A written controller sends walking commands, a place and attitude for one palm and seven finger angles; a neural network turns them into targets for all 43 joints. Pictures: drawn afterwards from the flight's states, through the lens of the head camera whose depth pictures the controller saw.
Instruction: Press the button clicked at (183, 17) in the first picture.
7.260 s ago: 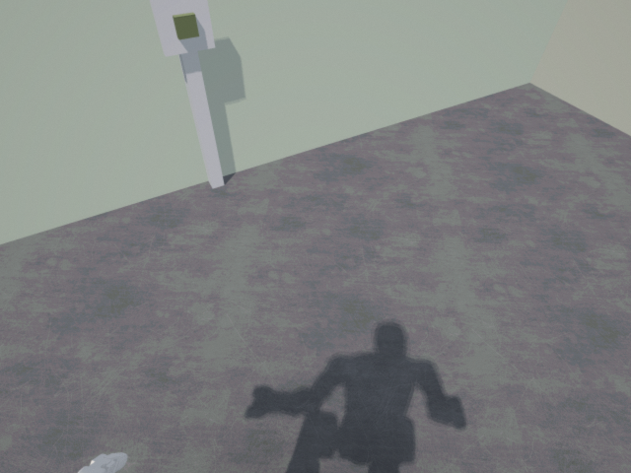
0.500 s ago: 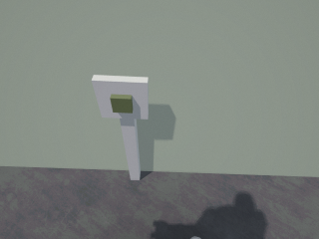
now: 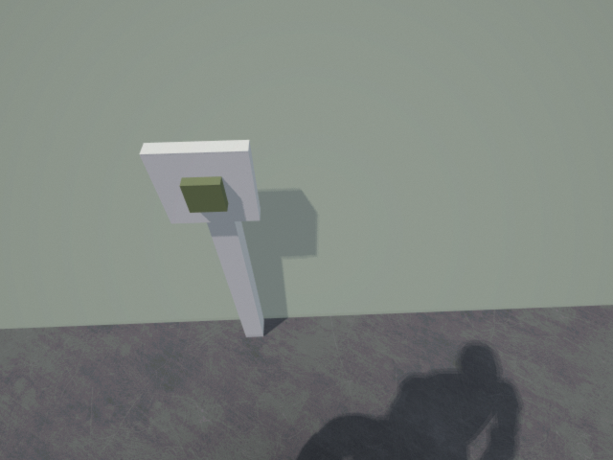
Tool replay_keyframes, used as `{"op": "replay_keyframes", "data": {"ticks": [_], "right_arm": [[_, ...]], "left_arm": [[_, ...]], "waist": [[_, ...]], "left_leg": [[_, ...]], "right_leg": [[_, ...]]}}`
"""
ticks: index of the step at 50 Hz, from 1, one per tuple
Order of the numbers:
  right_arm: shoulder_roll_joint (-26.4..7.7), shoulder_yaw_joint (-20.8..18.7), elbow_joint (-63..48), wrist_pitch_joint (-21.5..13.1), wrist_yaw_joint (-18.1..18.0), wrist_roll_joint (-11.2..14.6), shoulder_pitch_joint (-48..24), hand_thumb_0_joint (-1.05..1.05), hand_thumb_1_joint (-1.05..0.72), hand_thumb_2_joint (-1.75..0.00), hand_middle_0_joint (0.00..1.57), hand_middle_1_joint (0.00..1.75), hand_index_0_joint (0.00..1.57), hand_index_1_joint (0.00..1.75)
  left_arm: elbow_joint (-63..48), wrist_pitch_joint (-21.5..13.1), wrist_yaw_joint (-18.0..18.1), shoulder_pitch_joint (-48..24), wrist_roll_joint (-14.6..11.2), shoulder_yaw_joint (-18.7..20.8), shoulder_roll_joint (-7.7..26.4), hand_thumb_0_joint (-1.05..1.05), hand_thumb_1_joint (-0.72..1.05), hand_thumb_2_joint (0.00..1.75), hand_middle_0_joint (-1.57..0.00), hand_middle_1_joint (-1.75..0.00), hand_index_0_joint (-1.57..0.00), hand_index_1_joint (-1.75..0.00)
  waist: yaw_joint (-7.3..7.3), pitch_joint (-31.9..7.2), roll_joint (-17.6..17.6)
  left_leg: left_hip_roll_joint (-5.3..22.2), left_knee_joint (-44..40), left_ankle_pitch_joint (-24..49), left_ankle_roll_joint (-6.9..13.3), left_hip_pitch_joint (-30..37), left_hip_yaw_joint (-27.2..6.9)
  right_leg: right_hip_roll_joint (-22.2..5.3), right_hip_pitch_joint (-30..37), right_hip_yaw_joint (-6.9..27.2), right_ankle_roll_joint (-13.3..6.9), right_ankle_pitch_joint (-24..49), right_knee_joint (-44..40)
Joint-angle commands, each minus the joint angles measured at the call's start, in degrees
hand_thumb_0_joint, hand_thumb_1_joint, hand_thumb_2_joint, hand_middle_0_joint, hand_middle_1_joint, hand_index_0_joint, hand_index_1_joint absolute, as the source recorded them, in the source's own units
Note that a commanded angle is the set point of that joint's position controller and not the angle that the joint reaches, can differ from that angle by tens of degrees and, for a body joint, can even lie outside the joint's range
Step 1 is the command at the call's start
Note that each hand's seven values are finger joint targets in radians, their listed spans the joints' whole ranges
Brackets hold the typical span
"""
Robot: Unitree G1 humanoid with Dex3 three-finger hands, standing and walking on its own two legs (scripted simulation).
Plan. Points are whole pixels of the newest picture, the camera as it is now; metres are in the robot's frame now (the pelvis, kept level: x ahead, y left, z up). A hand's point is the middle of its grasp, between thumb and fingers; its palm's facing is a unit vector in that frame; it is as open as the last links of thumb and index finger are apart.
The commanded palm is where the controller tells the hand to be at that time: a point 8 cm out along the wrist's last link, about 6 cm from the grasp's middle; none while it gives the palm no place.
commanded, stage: come to a stop and stand still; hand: left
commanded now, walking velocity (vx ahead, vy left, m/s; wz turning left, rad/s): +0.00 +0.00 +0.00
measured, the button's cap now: (205, 193) +0.55 +0.21 -0.01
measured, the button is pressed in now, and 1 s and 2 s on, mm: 0 0 0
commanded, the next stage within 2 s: look again from close up in 0.24 s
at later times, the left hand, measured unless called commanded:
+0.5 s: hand out of the picture -0.02 +0.18 -0.16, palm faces +0.05 -0.97 -0.22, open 7.4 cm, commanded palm none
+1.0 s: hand out of the picture -0.05 +0.21 -0.16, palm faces +0.02 -0.98 -0.21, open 7.4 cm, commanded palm none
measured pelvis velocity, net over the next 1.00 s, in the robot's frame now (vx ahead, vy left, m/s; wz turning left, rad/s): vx -0.04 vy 0.02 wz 0.01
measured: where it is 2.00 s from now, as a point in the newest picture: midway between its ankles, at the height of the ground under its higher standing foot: outside the picture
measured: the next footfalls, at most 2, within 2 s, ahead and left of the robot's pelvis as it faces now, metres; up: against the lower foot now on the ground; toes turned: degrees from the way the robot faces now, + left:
right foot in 1.94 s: +0.27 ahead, -0.19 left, +0.00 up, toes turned -6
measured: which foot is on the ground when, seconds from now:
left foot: down 0.00-1.00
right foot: down 0.00-1.00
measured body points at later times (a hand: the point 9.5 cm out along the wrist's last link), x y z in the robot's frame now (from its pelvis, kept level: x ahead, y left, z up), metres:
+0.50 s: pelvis -0.03 -0.01 +0.01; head -0.04 +0.00 +0.46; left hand -0.02 +0.24 -0.14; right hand +0.02 -0.24 -0.14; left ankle +0.00 +0.12 -0.73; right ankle -0.02 -0.10 -0.73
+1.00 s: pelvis -0.04 +0.02 +0.01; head -0.05 +0.03 +0.46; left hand -0.05 +0.26 -0.15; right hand -0.04 -0.22 -0.14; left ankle +0.00 +0.12 -0.73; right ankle -0.02 -0.10 -0.73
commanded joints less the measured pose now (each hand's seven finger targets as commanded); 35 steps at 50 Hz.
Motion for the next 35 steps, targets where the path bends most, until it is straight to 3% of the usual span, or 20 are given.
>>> {"op": "replay_keyframes", "data": {"ticks": [1, 3, 5, 6, 7, 12, 21, 35], "right_arm": [[-2.1, 0.0, -4.4, -1.9, -0.4, 0.0, 1.2, 0.0, -0.9, -0.9, 0.2, 0.3, 0.2, 0.3], [-2.1, 0.3, -3.1, -2.4, -0.2, -0.1, 3.0, 0.0, -0.9, -0.9, 0.2, 0.3, 0.2, 0.3], [-4.3, 0.2, -2.2, -2.8, -0.5, -0.3, 2.6, 0.0, -0.9, -0.9, 0.2, 0.3, 0.2, 0.3], [-4.3, 0.2, -2.1, -2.7, -0.6, -0.2, 1.5, 0.0, -0.9, -0.9, 0.2, 0.3, 0.2, 0.3], [-4.4, 0.3, -2.3, -2.7, -0.5, -0.1, 0.6, 0.0, -0.9, -0.9, 0.2, 0.3, 0.2, 0.3], [-5.0, 0.2, -2.5, -2.5, -0.5, -0.1, -0.4, 0.0, -0.9, -0.9, 0.2, 0.3, 0.2, 0.3], [-6.8, 0.3, -1.9, -2.3, 0.3, 0.0, -2.6, 0.0, -0.9, -0.9, 0.2, 0.3, 0.2, 0.3], [-8.1, 0.7, 1.1, -2.5, 0.6, 0.2, -0.6, 0.0, -0.9, -0.9, 0.2, 0.3, 0.2, 0.3]], "left_arm": [[-3.5, -1.4, 1.4, 1.8, -0.1, 1.9, 7.9, 0.0, 0.9, 0.9, -0.2, -0.3, -0.2, -0.3], [-3.7, -1.2, 1.3, 0.8, -0.3, 1.6, 7.4, 0.0, 0.9, 0.9, -0.2, -0.3, -0.2, -0.3], [-3.1, -1.0, 1.2, 2.9, -0.5, 1.4, 6.7, 0.0, 0.9, 0.9, -0.2, -0.3, -0.2, -0.3], [-2.6, -1.1, 1.1, 3.7, -0.7, 1.5, 7.3, 0.0, 0.9, 0.9, -0.2, -0.3, -0.2, -0.3], [-2.0, -1.3, 1.1, 4.4, -0.6, 1.4, 7.6, 0.0, 0.9, 0.9, -0.2, -0.3, -0.2, -0.3], [-2.1, -1.7, 0.9, 3.0, -0.5, 1.3, 8.6, 0.0, 0.9, 0.9, -0.2, -0.3, -0.2, -0.3], [-1.6, -1.9, 0.5, 2.1, -0.6, 1.2, 10.1, 0.0, 0.9, 0.9, -0.2, -0.3, -0.2, -0.3], [1.1, -1.8, 0.4, 4.1, -0.6, 0.9, 10.0, 0.0, 0.9, 0.9, -0.2, -0.3, -0.2, -0.3]], "waist": [[0.21, -5.0, -12.0], [-0.53, -1.3, -4.1], [1.03, -0.1, 4.6], [1.61, -0.6, 6.1], [1.96, -0.6, 6.1], [1.1, -0.2, -3.9], [1.12, 2.8, -3.9], [1.34, 1.7, -1.8]], "left_leg": [[-1.0, -0.9, 1.4, 0.5, -0.5, 1.8], [0.4, -8.2, 13.6, 0.9, 5.1, 0.5], [3.4, -9.8, 23.6, 2.1, 5.0, -3.0], [3.5, -10.0, 24.5, 2.3, 4.2, -3.1], [3.1, -9.5, 24.9, 2.0, 4.3, -2.5], [2.1, -11.1, 16.7, 1.2, 4.9, -1.5], [1.1, -15.3, 7.2, 1.1, 4.6, -2.3], [1.7, -19.6, 1.4, 1.4, 2.2, -4.3]], "right_leg": [[-12.7, 5.9, 9.5, -5.1, 29.1, -9.1], [-9.6, -0.3, 6.8, -2.7, 20.6, -7.5], [-6.2, 0.3, 4.9, -0.6, 16.3, -6.3], [-6.2, 2.3, 4.7, -0.3, 16.3, -6.7], [-6.6, 3.2, 5.3, -0.2, 17.8, -7.6], [-7.6, 3.3, 6.6, -0.5, 19.3, -10.2], [-7.9, -0.4, 8.6, -0.5, 1.7, -15.9], [-7.7, 1.2, 8.0, -0.3, -1.8, -16.2]]}}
